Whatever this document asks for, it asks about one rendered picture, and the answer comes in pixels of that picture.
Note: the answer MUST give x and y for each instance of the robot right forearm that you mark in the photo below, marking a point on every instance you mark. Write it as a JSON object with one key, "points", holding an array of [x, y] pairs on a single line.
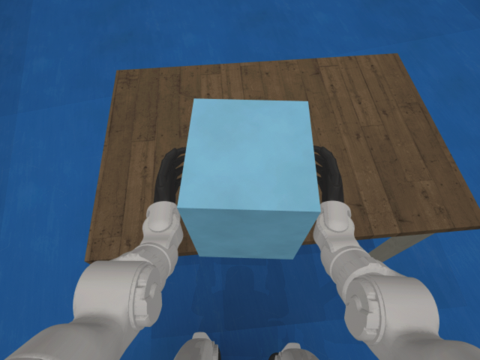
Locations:
{"points": [[341, 255]]}

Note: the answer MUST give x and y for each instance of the left robot shin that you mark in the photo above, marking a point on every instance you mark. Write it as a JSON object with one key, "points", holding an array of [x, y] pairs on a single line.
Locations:
{"points": [[200, 335]]}

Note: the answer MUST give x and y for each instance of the table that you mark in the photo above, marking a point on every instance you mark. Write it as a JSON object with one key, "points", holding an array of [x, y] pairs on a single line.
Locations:
{"points": [[399, 177]]}

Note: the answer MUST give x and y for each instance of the robot shin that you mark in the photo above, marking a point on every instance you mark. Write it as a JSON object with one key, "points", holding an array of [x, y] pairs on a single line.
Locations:
{"points": [[291, 346], [200, 335]]}

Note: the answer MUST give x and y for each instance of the right robot shin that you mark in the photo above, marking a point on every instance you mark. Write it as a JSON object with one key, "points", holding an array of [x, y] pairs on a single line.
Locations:
{"points": [[291, 346]]}

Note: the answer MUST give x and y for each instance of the left robot hand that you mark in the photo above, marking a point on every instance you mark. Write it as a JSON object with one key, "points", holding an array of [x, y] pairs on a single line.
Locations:
{"points": [[167, 183]]}

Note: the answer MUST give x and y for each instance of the right robot hand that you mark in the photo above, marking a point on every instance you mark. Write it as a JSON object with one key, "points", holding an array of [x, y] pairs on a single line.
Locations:
{"points": [[330, 181]]}

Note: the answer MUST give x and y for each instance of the robot left upper arm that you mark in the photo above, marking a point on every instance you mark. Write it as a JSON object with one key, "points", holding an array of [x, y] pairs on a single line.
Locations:
{"points": [[114, 301]]}

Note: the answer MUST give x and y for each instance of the robot left forearm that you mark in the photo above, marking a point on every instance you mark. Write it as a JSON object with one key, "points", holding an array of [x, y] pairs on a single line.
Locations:
{"points": [[162, 235]]}

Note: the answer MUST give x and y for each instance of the carton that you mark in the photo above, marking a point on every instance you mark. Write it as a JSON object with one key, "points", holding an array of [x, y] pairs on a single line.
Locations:
{"points": [[249, 182]]}

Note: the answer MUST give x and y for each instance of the robot right upper arm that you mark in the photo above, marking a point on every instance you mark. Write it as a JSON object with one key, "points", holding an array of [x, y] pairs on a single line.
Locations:
{"points": [[397, 318]]}

